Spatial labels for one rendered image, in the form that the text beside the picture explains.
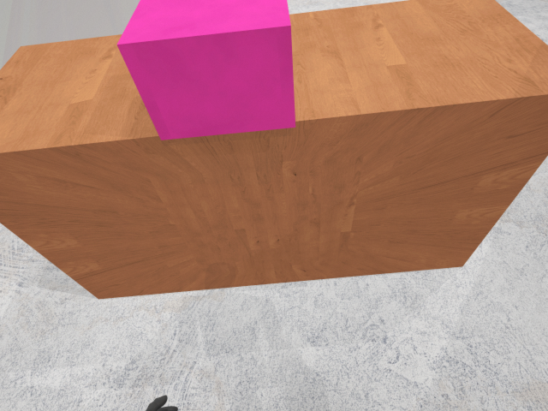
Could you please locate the carton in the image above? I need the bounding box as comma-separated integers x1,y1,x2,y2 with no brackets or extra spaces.
117,0,295,140

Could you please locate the pedestal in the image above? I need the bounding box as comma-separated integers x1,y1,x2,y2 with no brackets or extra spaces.
0,0,548,299

